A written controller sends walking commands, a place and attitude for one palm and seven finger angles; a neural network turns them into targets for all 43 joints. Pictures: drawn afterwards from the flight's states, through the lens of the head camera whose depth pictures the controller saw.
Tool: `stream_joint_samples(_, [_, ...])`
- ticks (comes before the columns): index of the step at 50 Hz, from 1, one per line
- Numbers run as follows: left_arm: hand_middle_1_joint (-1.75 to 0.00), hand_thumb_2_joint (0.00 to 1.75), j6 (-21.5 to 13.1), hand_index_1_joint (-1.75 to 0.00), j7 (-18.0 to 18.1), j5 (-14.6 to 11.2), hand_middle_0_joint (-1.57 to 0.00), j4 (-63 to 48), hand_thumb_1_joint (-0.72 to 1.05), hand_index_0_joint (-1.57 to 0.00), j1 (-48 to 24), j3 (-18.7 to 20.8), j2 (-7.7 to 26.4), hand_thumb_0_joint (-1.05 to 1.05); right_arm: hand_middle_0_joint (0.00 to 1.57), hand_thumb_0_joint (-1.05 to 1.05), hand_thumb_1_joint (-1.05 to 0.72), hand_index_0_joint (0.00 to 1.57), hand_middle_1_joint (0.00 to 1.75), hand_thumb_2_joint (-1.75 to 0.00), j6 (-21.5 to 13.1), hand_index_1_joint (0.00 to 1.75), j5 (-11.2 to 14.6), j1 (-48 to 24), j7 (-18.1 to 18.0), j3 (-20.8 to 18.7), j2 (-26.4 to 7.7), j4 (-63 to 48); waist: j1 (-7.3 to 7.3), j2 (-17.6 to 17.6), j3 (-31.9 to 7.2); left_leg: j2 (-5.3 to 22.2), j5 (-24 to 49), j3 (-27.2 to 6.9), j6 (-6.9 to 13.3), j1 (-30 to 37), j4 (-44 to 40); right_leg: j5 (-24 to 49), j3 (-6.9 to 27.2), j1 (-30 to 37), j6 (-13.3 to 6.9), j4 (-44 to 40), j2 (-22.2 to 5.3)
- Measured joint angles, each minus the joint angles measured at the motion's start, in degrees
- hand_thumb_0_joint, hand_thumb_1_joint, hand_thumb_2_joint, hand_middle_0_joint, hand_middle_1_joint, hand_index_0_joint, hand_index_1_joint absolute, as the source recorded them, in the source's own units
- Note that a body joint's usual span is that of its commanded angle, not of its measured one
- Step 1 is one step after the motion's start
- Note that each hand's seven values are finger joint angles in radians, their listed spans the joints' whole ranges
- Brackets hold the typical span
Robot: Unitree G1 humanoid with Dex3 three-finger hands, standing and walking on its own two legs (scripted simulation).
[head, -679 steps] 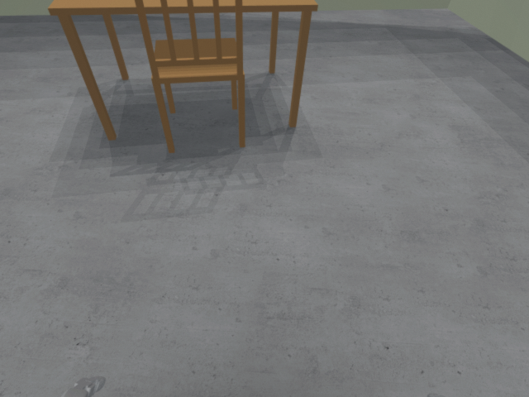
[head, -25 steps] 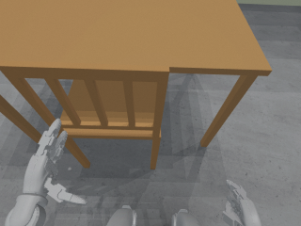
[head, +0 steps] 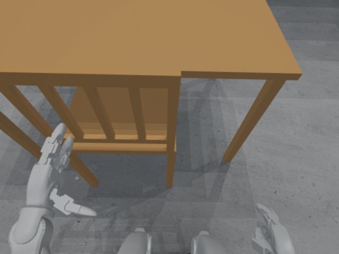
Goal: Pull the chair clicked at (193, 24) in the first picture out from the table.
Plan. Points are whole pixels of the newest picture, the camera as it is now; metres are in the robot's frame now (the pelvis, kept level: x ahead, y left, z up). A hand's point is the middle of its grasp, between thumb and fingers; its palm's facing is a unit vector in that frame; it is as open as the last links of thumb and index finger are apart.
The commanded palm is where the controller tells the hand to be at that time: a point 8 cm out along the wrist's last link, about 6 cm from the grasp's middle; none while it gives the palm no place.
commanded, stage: aim the fingers beside a spindle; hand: left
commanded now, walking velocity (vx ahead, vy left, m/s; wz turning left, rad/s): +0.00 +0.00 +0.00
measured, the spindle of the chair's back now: (102, 115) +0.47 +0.22 -0.02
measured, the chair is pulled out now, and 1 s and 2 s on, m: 0.00 0.00 0.00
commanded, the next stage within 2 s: none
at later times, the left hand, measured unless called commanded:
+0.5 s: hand (92, 172) +0.29 +0.19 +0.01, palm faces -0.01 -1.00 -0.04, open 16.9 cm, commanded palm +0.27 +0.25 +0.02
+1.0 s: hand (97, 166) +0.31 +0.19 +0.00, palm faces +0.01 -1.00 -0.04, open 16.9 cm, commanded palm +0.29 +0.24 +0.00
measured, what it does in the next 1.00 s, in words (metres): stands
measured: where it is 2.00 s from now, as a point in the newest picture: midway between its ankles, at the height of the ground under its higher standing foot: outside the picture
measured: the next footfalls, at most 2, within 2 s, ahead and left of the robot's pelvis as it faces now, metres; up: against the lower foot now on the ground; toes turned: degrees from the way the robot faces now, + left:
none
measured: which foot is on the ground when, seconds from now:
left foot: down 0.00-1.00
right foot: down 0.00-1.00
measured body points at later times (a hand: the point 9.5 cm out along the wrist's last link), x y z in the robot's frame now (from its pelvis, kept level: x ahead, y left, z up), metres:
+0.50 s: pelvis -0.01 +0.01 -0.01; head +0.10 +0.01 +0.43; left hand +0.29 +0.25 +0.02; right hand +0.16 -0.23 -0.11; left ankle +0.01 +0.11 -0.65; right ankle +0.02 -0.10 -0.65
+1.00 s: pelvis -0.01 +0.02 -0.02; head +0.10 +0.02 +0.41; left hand +0.31 +0.24 +0.00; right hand +0.16 -0.23 -0.13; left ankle +0.01 +0.11 -0.65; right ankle +0.02 -0.10 -0.65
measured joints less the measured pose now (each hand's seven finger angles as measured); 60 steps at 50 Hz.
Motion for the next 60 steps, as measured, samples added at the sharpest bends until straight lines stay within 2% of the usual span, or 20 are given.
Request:
stream_joint_samples(8, [-0.08,0.3,1.0,-0.08,-0.3,0.2,-0.06,2.2,-0.5,-0.06,-0.7,-0.8,-0.3,-0.02,0.2,0.02,-0.91,0.2,0.3,-0.9,0.6,0.3,0.1,0.4,0.3,-0.2,-0.4,-0.1,-0.3,0.4,-0.2,-0.1,-0.1,0.5,0.3,-0.9,0.3,-0.1,0.5,-1.2,0.2,0.6,-0.1])
stream_joint_samples(17, [-0.08,0.3,-1.3,-0.08,1.7,1.4,-0.06,3.1,-0.5,-0.06,-4.2,-1.7,-1.0,-0.02,0.2,0.02,-0.91,0.2,0.3,-0.9,0.6,0.3,-0.5,-0.2,0.6,0.0,-0.2,0.2,-0.15,0.0,-0.2,-0.3,-0.5,0.7,0.6,-3.6,2.3,-0.5,0.7,-3.8,0.4,2.6,-0.5])
stream_joint_samples(26, [-0.08,0.3,0.7,-0.08,3.0,2.6,-0.06,4.7,-0.5,-0.06,-7.1,-3.7,-1.7,-0.02,0.2,0.01,-0.91,0.2,0.3,-0.9,1.9,0.3,-0.6,-0.7,0.9,0.2,0.0,-0.7,-0.3,0.2,-0.5,-0.5,-0.8,1.1,1.0,-5.5,3.5,-0.7,1.1,-5.8,0.9,3.8,-0.7])
stream_joint_samples(33, [-0.08,0.3,-0.6,-0.08,5.2,3.7,-0.06,4.4,-0.5,-0.06,-8.1,-4.2,-2.2,-0.02,0.2,0.01,-0.91,0.2,0.3,-0.9,3.0,0.3,-0.9,-0.8,1.4,0.2,0.2,-0.8,-0.21,0.0,-0.9,-0.6,-1.2,1.4,1.3,-6.6,4.3,-0.9,1.4,-7.0,1.1,4.6,-0.8])
stream_joint_samples(41, [-0.08,0.3,-0.1,-0.08,5.4,4.0,-0.06,6.5,-0.5,-0.06,-9.5,-4.6,-2.1,-0.02,0.2,0.01,-0.91,0.2,0.3,-0.9,4.3,0.3,-0.9,-0.9,1.6,0.1,0.1,-0.8,-0.27,0.0,-1.0,-0.6,-1.7,1.3,1.4,-8.2,5.6,-1.4,1.3,-8.5,1.1,5.8,-0.9])
stream_joint_samples(51, [-0.08,0.3,-1.7,-0.08,6.4,4.3,-0.06,7.0,-0.5,-0.06,-11.1,-4.9,-2.3,-0.02,0.2,0.01,-0.91,0.2,0.3,-0.9,5.0,0.3,-1.0,-1.2,1.8,-0.1,0.1,-0.3,-0.3,0.0,-1.4,-0.6,-2.0,1.2,1.4,-9.6,6.8,-1.7,1.3,-9.9,1.1,6.9,-0.9])
stream_joint_samples(60, [-0.08,0.3,-1.0,-0.08,7.6,5.6,-0.06,8.0,-0.5,-0.06,-12.5,-5.7,-2.9,-0.02,0.2,0.01,-0.91,0.2,0.3,-0.9,6.2,0.3,-1.1,-1.7,1.9,-0.1,0.3,-0.8,-0.56,-0.3,-1.2,-0.4,-2.3,1.6,1.4,-11.0,7.8,-1.9,1.6,-11.5,1.0,8.2,-0.8])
